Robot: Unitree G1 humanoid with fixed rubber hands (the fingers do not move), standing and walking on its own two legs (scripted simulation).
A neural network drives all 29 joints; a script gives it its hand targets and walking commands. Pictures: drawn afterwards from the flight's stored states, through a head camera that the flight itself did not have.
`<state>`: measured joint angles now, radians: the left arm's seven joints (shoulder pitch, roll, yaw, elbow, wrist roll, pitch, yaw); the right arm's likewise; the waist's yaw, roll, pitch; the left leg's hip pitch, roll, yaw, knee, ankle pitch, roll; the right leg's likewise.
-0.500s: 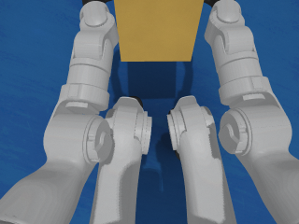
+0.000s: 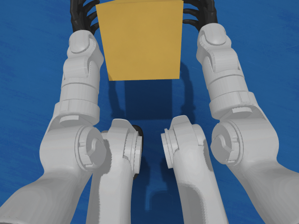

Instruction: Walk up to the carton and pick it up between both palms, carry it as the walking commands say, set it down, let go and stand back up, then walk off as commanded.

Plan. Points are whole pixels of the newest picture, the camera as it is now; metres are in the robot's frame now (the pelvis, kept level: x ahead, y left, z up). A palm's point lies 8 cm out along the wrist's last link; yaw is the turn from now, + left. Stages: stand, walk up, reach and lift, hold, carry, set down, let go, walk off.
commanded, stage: set down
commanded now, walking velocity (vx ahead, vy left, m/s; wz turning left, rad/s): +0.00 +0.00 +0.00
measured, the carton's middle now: (144, 34) +0.54 +0.01 -0.23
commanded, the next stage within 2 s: none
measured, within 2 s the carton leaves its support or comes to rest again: rests again in 1.82 s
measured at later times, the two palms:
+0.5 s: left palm (83, 29) +0.53 +0.14 -0.13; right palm (203, 21) +0.53 -0.12 -0.14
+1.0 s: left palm (84, 27) +0.54 +0.14 -0.14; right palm (203, 19) +0.54 -0.12 -0.15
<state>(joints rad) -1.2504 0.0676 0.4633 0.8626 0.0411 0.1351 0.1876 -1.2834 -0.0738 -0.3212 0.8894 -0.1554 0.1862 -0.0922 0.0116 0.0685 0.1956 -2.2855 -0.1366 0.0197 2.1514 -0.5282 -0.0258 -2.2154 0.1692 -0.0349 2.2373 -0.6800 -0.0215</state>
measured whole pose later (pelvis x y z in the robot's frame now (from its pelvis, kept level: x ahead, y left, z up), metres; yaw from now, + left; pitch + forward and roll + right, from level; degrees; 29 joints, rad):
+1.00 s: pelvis +0.01 +0.00 +0.00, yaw +0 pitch +40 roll +1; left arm -1.26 0.08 0.51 0.92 0.10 0.05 0.12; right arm -1.31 -0.08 -0.35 0.96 -0.19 0.09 -0.05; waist 0.02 0.06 0.18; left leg -2.31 -0.11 0.03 2.18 -0.57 -0.01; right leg -2.24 0.15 -0.04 2.25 -0.71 -0.03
